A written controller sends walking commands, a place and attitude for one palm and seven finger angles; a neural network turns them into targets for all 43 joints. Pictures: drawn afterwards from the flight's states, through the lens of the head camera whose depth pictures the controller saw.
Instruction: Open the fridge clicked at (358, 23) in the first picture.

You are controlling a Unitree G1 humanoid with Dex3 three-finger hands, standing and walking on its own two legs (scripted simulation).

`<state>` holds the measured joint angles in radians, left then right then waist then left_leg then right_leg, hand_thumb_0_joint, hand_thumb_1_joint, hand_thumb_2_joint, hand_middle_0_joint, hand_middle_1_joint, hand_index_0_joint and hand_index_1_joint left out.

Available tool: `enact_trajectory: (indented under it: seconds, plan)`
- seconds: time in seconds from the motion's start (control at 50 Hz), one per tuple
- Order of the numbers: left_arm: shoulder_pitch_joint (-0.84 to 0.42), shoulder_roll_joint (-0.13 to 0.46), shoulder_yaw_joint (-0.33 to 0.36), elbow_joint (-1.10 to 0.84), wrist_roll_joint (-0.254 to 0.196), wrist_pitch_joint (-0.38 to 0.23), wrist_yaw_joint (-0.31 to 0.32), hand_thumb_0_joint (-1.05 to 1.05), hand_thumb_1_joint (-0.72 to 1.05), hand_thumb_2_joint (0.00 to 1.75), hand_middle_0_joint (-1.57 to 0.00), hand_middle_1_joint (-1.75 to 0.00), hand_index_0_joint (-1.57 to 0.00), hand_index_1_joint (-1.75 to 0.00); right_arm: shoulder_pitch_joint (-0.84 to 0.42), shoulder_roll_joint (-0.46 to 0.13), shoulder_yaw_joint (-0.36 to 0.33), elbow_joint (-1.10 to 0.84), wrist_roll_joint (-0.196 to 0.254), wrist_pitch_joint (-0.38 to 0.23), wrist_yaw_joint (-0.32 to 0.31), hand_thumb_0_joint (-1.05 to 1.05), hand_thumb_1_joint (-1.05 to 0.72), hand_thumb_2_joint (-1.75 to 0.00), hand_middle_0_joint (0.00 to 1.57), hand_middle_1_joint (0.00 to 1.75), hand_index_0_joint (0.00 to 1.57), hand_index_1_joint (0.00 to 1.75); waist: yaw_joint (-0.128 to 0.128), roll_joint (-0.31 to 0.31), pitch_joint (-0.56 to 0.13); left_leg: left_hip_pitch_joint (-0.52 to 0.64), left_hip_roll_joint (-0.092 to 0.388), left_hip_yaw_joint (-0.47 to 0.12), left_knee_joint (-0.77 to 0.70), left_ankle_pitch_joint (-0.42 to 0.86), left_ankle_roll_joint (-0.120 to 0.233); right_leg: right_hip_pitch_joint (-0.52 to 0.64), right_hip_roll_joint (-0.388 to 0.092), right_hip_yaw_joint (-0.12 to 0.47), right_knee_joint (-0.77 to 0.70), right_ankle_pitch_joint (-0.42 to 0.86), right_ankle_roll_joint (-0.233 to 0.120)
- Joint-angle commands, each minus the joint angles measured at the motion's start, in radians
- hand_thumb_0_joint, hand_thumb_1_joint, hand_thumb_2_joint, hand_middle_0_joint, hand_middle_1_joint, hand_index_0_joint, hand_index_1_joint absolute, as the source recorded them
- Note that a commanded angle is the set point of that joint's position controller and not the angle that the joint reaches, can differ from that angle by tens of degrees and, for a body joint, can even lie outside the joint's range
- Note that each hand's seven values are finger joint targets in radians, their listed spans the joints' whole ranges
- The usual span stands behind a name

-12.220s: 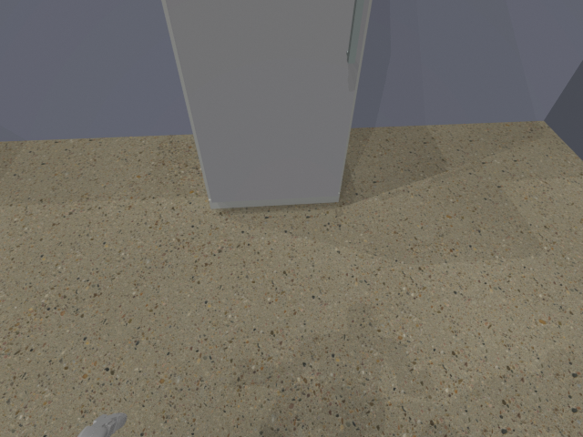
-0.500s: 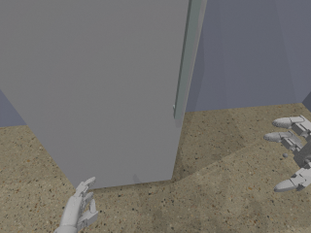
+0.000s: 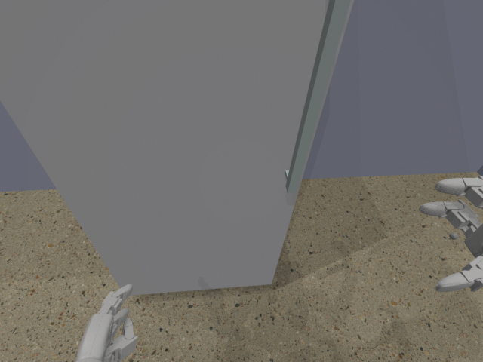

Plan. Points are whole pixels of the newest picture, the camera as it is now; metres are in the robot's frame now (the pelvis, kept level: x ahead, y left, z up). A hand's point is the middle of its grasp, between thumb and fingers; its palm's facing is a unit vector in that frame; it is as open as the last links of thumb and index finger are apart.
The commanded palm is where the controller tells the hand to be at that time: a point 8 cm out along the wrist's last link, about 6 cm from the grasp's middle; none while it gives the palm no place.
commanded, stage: raise the hand to about handle height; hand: right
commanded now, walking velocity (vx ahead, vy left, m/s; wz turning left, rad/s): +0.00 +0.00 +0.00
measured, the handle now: (306, 110) +0.51 -0.09 +0.17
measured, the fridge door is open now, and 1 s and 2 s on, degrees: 0 0 0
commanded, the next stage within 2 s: move the hooked fingers beside the handle in 0.10 s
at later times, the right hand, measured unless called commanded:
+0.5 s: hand (425, 216) +0.31 -0.25 +0.14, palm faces -0.08 +0.99 -0.06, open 13.9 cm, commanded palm +0.28 -0.30 +0.15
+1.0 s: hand (396, 191) +0.36 -0.23 +0.14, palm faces -0.10 +0.99 -0.03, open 13.9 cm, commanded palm +0.34 -0.28 +0.14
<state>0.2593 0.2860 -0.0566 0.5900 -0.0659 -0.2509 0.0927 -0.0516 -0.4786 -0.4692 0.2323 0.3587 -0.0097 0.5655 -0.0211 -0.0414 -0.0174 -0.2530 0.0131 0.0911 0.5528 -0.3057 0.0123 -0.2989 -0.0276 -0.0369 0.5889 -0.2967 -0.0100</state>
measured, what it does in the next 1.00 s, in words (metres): stands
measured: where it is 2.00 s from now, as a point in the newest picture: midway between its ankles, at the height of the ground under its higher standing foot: outside the picture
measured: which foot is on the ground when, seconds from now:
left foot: down 0.00-1.00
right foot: down 0.00-1.00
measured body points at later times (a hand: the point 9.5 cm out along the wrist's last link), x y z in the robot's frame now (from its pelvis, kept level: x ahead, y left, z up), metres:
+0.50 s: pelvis -0.01 +0.00 +0.00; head +0.00 +0.02 +0.45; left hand +0.16 +0.24 -0.08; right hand +0.31 -0.30 +0.14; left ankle -0.01 +0.11 -0.73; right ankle +0.01 -0.11 -0.73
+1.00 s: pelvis +0.00 -0.01 +0.00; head +0.01 +0.00 +0.45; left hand +0.15 +0.24 -0.09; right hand +0.36 -0.28 +0.14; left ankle -0.01 +0.11 -0.73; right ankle +0.01 -0.11 -0.73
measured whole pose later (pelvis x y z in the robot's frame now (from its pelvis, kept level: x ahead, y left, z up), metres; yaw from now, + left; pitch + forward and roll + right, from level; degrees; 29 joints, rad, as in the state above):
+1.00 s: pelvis +0.00 -0.01 +0.00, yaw +0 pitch +2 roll +1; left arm 0.27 0.27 -0.06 0.62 -0.07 -0.18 0.11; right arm -0.37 -0.42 -0.32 0.48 0.28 -0.02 0.44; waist 0.01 -0.03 -0.03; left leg -0.30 0.02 0.08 0.57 -0.31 0.00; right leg -0.34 -0.02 -0.05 0.59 -0.29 -0.02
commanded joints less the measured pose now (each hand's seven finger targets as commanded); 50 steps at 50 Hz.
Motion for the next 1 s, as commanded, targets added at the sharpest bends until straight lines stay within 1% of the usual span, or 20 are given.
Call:
enact_trajectory:
  seconds: [0.0, 0.04, 0.06, 0.16, 0.22, 0.26, 0.3, 0.36, 0.38, 0.44, 0.5, 0.56, 0.62, 0.66, 0.74, 0.76, 0.84, 0.9, 0.96, 0.98]
  plan:
    - [-0.102, 0.125, 0.052, -0.159, -0.009, -0.055, 0.014, 0.00, 0.90, 0.90, -0.20, -0.30, -0.20, -0.30, -0.260, -0.297, -0.101, -0.205, 0.029, -0.049, 0.008, 0.00, 0.50, -0.30, 0.30, 1.20, 0.30, 1.20, -0.001, -0.049, -0.195, 0.011, -0.006, -0.060, -0.075, 0.270, -0.003, 0.122, 0.027, 0.041, -0.056, 0.224, -0.030]
    - [-0.105, 0.122, 0.050, -0.161, -0.009, -0.057, 0.016, 0.00, 0.90, 0.90, -0.20, -0.30, -0.20, -0.30, -0.265, -0.294, -0.096, -0.217, 0.030, -0.055, 0.008, 0.00, 0.50, -0.30, 0.30, 1.20, 0.30, 1.20, 0.001, -0.052, -0.203, 0.006, -0.008, -0.054, -0.072, 0.266, -0.002, 0.130, 0.028, 0.044, -0.056, 0.224, -0.031]
    - [-0.101, 0.123, 0.049, -0.157, -0.006, -0.054, 0.014, 0.00, 0.90, 0.90, -0.20, -0.30, -0.20, -0.30, -0.246, -0.295, -0.096, -0.193, 0.034, -0.052, 0.011, 0.00, 0.50, -0.30, 0.30, 1.20, 0.30, 1.20, 0.003, 0.000, -0.184, 0.011, -0.005, -0.068, -0.079, 0.272, -0.006, 0.111, 0.022, 0.042, -0.046, 0.225, -0.031]
    - [-0.108, 0.124, 0.050, -0.158, -0.008, -0.052, 0.014, 0.00, 0.90, 0.90, -0.20, -0.30, -0.20, -0.30, -0.242, -0.311, -0.116, -0.180, 0.034, -0.053, 0.005, 0.00, 0.50, -0.30, 0.30, 1.20, 0.30, 1.20, -0.008, -0.019, -0.193, 0.018, -0.002, -0.069, -0.071, 0.267, -0.006, 0.102, 0.025, 0.041, -0.045, 0.224, -0.029]
    - [-0.105, 0.122, 0.047, -0.152, -0.013, -0.046, 0.022, 0.00, 0.90, 0.90, -0.20, -0.30, -0.20, -0.30, -0.320, -0.277, -0.070, -0.165, 0.029, -0.054, 0.004, 0.00, 0.50, -0.30, 0.30, 1.20, 0.30, 1.20, 0.014, -0.036, -0.166, -0.024, -0.008, -0.059, -0.077, 0.226, -0.006, 0.103, 0.026, 0.043, -0.054, 0.187, -0.029]
    - [-0.097, 0.125, 0.048, -0.143, -0.012, -0.043, 0.028, 0.00, 0.90, 0.90, -0.20, -0.30, -0.20, -0.30, -0.361, -0.275, -0.048, -0.136, 0.025, -0.057, -0.003, 0.00, 0.50, -0.30, 0.30, 1.20, 0.30, 1.20, 0.021, 0.019, -0.141, -0.035, -0.007, -0.068, -0.090, 0.172, -0.007, 0.088, 0.021, 0.049, -0.056, 0.154, -0.030]
    - [-0.096, 0.125, 0.046, -0.140, -0.014, -0.041, 0.034, 0.00, 0.90, 0.90, -0.20, -0.30, -0.20, -0.30, -0.432, -0.264, -0.019, -0.122, 0.014, -0.061, -0.008, 0.00, 0.50, -0.30, 0.30, 1.20, 0.30, 1.20, 0.029, -0.037, -0.153, -0.054, -0.007, -0.067, -0.089, 0.135, -0.003, 0.101, 0.025, 0.051, -0.062, 0.124, -0.030]
    - [-0.090, 0.125, 0.046, -0.133, -0.011, -0.034, 0.039, 0.00, 0.90, 0.90, -0.20, -0.30, -0.20, -0.30, -0.478, -0.279, -0.015, -0.093, 0.000, -0.067, -0.021, 0.00, 0.50, -0.30, 0.30, 1.20, 0.30, 1.20, 0.030, -0.007, -0.181, -0.036, -0.003, -0.074, -0.091, 0.137, -0.001, 0.101, 0.022, 0.051, -0.057, 0.135, -0.031]
    - [-0.089, 0.126, 0.047, -0.134, -0.011, -0.032, 0.039, 0.00, 0.90, 0.90, -0.20, -0.30, -0.20, -0.30, -0.482, -0.285, -0.025, -0.088, -0.004, -0.069, -0.023, 0.00, 0.50, -0.30, 0.30, 1.20, 0.30, 1.20, 0.026, -0.021, -0.213, -0.022, -0.002, -0.072, -0.083, 0.157, 0.000, 0.109, 0.023, 0.050, -0.058, 0.149, -0.031]
    - [-0.086, 0.124, 0.044, -0.133, -0.012, -0.028, 0.039, 0.00, 0.90, 0.90, -0.20, -0.30, -0.20, -0.30, -0.522, -0.283, -0.016, -0.051, -0.016, -0.071, -0.038, 0.00, 0.50, -0.30, 0.30, 1.20, 0.30, 1.20, 0.025, -0.046, -0.210, -0.032, -0.004, -0.053, -0.073, 0.152, 0.005, 0.110, 0.024, 0.058, -0.068, 0.144, -0.027]
    - [-0.082, 0.124, 0.046, -0.142, -0.009, -0.025, 0.031, 0.00, 0.90, 0.90, -0.20, -0.30, -0.20, -0.30, -0.500, -0.273, -0.019, -0.041, -0.015, -0.067, -0.047, 0.00, 0.50, -0.30, 0.30, 1.20, 0.30, 1.20, 0.014, -0.019, -0.247, -0.003, -0.003, -0.054, -0.060, 0.219, 0.006, 0.113, 0.022, 0.053, -0.063, 0.195, -0.030]
    - [-0.077, 0.128, 0.047, -0.148, -0.009, -0.018, 0.022, 0.00, 0.90, 0.90, -0.20, -0.30, -0.20, -0.30, -0.467, -0.285, -0.037, -0.018, -0.017, -0.061, -0.058, 0.00, 0.50, -0.30, 0.30, 1.20, 0.30, 1.20, 0.000, 0.007, -0.232, 0.012, -0.002, -0.049, -0.054, 0.244, 0.009, 0.092, 0.017, 0.050, -0.064, 0.221, -0.027]
    - [-0.075, 0.126, 0.052, -0.157, -0.008, -0.017, 0.016, 0.00, 0.90, 0.90, -0.20, -0.30, -0.20, -0.30, -0.461, -0.268, -0.037, -0.043, -0.019, -0.059, -0.067, 0.00, 0.50, -0.30, 0.30, 1.20, 0.30, 1.20, -0.001, -0.019, -0.259, 0.012, -0.002, -0.044, -0.042, 0.283, 0.008, 0.109, 0.019, 0.044, -0.062, 0.249, -0.027]
    - [-0.065, 0.129, 0.053, -0.150, -0.009, -0.010, 0.016, 0.00, 0.90, 0.90, -0.20, -0.30, -0.20, -0.30, -0.459, -0.263, -0.027, -0.023, -0.018, -0.053, -0.069, 0.00, 0.50, -0.30, 0.30, 1.20, 0.30, 1.20, 0.006, 0.023, -0.234, 0.009, -0.003, -0.048, -0.048, 0.289, 0.007, 0.093, 0.013, 0.038, -0.057, 0.249, -0.029]
    - [-0.060, 0.127, 0.055, -0.146, -0.013, -0.005, 0.025, 0.00, 0.90, 0.90, -0.20, -0.30, -0.20, -0.30, -0.566, -0.221, 0.031, -0.052, -0.032, -0.059, -0.084, 0.00, 0.50, -0.30, 0.30, 1.20, 0.30, 1.20, 0.031, -0.042, -0.226, -0.049, -0.009, -0.039, -0.052, 0.219, 0.008, 0.119, 0.014, 0.050, -0.070, 0.204, -0.026]
    - [-0.058, 0.127, 0.056, -0.142, -0.012, -0.004, 0.025, 0.00, 0.90, 0.90, -0.20, -0.30, -0.20, -0.30, -0.592, -0.216, 0.045, -0.061, -0.032, -0.062, -0.088, 0.00, 0.50, -0.30, 0.30, 1.20, 0.30, 1.20, 0.037, -0.020, -0.227, -0.048, -0.008, -0.045, -0.057, 0.225, 0.009, 0.128, 0.011, 0.045, -0.063, 0.209, -0.029]
    - [-0.048, 0.123, 0.055, -0.123, -0.010, -0.001, 0.033, 0.00, 0.90, 0.90, -0.20, -0.30, -0.20, -0.30, -0.675, -0.179, 0.085, -0.048, -0.045, -0.074, -0.109, 0.00, 0.50, -0.30, 0.30, 1.20, 0.30, 1.20, 0.052, -0.057, -0.257, -0.060, -0.008, -0.039, -0.055, 0.217, 0.010, 0.159, 0.013, 0.057, -0.070, 0.207, -0.024]
    - [-0.040, 0.128, 0.054, -0.113, -0.009, 0.011, 0.030, 0.00, 0.90, 0.90, -0.20, -0.30, -0.20, -0.30, -0.659, -0.211, 0.053, 0.031, -0.053, -0.067, -0.123, 0.00, 0.50, -0.30, 0.30, 1.20, 0.30, 1.20, 0.043, 0.002, -0.255, -0.041, -0.007, -0.043, -0.057, 0.231, 0.010, 0.130, 0.013, 0.054, -0.072, 0.211, -0.027]
    - [-0.039, 0.129, 0.054, -0.114, -0.009, 0.025, 0.026, 0.00, 0.90, 0.90, -0.20, -0.30, -0.20, -0.30, -0.689, -0.213, 0.064, 0.061, -0.067, -0.068, -0.133, 0.00, 0.50, -0.30, 0.30, 1.20, 0.30, 1.20, 0.038, 0.004, -0.256, -0.032, -0.004, -0.044, -0.051, 0.243, 0.014, 0.122, 0.011, 0.050, -0.067, 0.229, -0.026]
    - [-0.042, 0.126, 0.052, -0.118, -0.008, 0.027, 0.024, 0.00, 0.90, 0.90, -0.20, -0.30, -0.20, -0.30, -0.723, -0.205, 0.074, 0.048, -0.069, -0.072, -0.135, 0.00, 0.50, -0.30, 0.30, 1.20, 0.30, 1.20, 0.042, -0.032, -0.280, -0.033, -0.003, -0.046, -0.047, 0.253, 0.014, 0.137, 0.013, 0.049, -0.066, 0.235, -0.025]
